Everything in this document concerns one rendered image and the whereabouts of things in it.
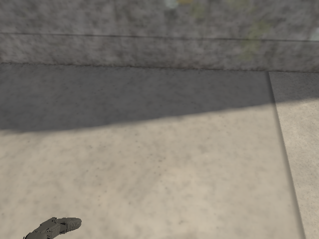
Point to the robot left hand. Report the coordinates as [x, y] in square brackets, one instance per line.
[54, 227]

